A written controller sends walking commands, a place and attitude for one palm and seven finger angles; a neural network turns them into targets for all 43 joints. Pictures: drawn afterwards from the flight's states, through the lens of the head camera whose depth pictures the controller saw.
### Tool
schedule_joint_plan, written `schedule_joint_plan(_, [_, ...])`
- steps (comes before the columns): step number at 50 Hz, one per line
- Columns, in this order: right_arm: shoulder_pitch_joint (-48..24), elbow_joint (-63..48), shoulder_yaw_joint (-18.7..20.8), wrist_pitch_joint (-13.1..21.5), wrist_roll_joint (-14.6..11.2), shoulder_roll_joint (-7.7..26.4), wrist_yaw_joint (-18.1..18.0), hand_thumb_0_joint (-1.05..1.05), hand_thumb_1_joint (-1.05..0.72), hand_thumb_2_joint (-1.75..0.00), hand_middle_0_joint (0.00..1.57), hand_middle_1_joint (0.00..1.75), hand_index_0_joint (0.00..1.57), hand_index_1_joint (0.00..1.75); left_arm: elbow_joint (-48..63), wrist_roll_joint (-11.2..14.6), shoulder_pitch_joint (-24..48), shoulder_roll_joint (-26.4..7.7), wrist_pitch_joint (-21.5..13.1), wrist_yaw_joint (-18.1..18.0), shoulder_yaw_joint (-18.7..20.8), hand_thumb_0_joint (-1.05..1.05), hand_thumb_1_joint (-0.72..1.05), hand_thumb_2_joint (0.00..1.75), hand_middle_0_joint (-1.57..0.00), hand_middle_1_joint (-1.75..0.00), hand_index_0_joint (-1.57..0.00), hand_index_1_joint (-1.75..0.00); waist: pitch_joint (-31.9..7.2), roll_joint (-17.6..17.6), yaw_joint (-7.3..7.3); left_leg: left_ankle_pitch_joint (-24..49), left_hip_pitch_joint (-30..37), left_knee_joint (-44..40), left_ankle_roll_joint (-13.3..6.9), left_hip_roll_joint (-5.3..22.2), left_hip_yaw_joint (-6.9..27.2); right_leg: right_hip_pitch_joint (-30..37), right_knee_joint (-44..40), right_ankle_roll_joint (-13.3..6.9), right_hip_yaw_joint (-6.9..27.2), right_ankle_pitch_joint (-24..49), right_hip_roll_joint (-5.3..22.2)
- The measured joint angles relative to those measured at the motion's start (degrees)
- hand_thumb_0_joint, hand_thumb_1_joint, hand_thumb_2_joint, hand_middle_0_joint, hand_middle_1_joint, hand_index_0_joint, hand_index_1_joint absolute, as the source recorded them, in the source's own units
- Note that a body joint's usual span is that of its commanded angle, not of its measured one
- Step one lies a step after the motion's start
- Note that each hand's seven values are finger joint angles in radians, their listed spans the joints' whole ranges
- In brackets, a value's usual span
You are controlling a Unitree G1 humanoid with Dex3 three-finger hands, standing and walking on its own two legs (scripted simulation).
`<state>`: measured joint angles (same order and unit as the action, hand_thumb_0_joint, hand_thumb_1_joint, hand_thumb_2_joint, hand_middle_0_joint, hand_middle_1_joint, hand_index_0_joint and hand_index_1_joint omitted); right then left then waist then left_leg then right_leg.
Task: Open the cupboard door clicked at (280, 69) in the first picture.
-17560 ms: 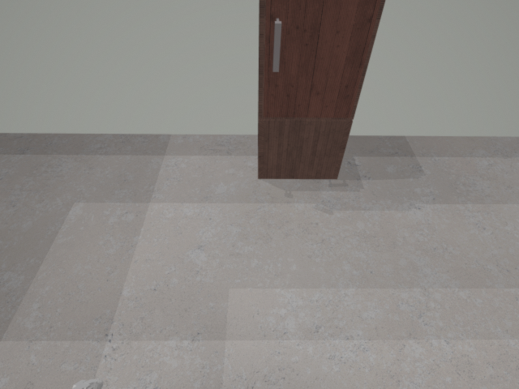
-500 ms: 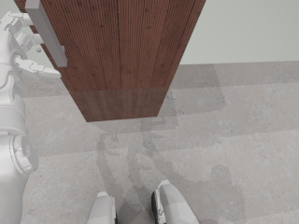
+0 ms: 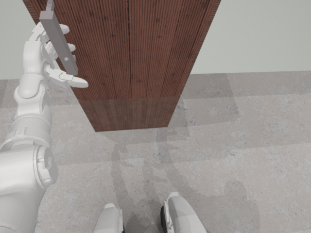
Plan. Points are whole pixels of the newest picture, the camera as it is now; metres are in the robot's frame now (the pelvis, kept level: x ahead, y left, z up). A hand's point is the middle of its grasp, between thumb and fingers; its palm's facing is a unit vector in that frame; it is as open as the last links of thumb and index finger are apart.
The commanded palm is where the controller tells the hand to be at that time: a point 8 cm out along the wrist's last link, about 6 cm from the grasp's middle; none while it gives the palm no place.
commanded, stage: slide the fingers in behind the handle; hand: left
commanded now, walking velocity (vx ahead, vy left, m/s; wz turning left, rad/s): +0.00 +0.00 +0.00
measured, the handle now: (63, 42) +0.58 +0.17 +0.08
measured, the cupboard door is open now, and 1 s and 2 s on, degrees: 0 0 7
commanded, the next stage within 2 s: close the thumb around the handle in 0.78 s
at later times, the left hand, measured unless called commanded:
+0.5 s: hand (73, 59) +0.53 +0.15 +0.07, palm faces +0.01 -1.00 -0.03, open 14.0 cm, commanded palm +0.51 +0.18 +0.07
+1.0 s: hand (73, 59) +0.53 +0.15 +0.07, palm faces +0.00 -1.00 -0.03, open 13.7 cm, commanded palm +0.51 +0.18 +0.07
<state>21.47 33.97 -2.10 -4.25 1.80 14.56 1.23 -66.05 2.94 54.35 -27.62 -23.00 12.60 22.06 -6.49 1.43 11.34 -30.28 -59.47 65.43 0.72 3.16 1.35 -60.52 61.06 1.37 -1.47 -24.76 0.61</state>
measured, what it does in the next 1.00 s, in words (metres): stands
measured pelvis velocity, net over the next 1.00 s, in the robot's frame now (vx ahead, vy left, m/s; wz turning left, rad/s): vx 0.00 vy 0.00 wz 0.02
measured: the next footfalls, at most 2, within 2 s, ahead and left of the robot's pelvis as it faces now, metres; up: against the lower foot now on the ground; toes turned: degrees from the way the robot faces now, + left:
none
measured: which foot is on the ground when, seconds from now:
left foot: down 0.00-1.00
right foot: down 0.00-1.00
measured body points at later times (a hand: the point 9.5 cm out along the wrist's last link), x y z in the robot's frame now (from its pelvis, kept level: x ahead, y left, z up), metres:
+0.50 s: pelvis +0.00 -0.01 +0.00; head +0.15 +0.01 +0.42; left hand +0.52 +0.20 +0.07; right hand +0.00 -0.27 -0.12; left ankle +0.00 +0.12 -0.65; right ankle +0.03 -0.14 -0.65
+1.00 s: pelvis +0.00 +0.00 +0.00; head +0.15 +0.01 +0.42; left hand +0.52 +0.20 +0.07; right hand +0.01 -0.26 -0.12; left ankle +0.00 +0.12 -0.65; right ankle +0.03 -0.14 -0.65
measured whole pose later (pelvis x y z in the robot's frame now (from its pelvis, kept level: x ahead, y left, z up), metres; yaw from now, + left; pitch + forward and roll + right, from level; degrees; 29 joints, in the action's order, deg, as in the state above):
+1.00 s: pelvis +0.00 +0.00 +0.00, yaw +1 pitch +25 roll -2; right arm 21.5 35.4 -1.5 -3.6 2.5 14.4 1.9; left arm -67.5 3.4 56.3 -25.0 -23.6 8.0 18.3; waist -6.5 1.8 10.9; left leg -30.2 -60.3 65.8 1.0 2.5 2.4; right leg -61.0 61.7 1.1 -2.4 -25.3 1.2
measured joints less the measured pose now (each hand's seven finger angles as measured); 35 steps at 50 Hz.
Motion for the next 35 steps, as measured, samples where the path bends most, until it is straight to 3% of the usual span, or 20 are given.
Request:
schedule_joint_plan(9, [-0.06,0.06,-0.11,0.23,0.11,-0.03,-0.12,0.00,-0.91,-0.90,0.21,0.30,0.20,0.29,-1.41,-0.45,1.42,0.21,0.25,-1.61,-0.57,-0.01,-0.50,0.30,-0.30,-1.20,-0.30,-1.20,0.38,0.16,0.38,0.14,-0.59,0.23,0.19,-0.12,0.22,-0.66,0.57,-0.21,-0.17,-0.12,0.11])
schedule_joint_plan(23, [1.02,1.74,0.73,0.41,0.62,0.02,0.54,0.00,-0.91,-0.90,0.20,0.30,0.20,0.29,-0.71,0.61,1.34,2.08,-0.04,-4.76,-2.94,-0.01,-0.50,0.30,-0.30,-1.20,-0.30,-1.21,0.20,0.41,-0.40,0.32,-0.69,-0.02,0.53,-0.37,0.77,-0.65,0.65,-0.54,-0.68,-0.36,0.34])
schedule_joint_plan(35, [0.41,1.92,0.77,0.75,0.67,0.15,0.45,0.00,-0.91,-0.90,0.20,0.30,0.20,0.29,-1.61,0.43,1.78,2.31,-0.64,-4.46,-3.66,-0.01,-0.50,0.30,-0.30,-1.20,-0.29,-1.21,0.01,0.20,-0.41,0.26,-0.59,-0.07,0.57,-0.55,1.24,-0.27,0.47,-0.58,-1.11,-0.55,0.49])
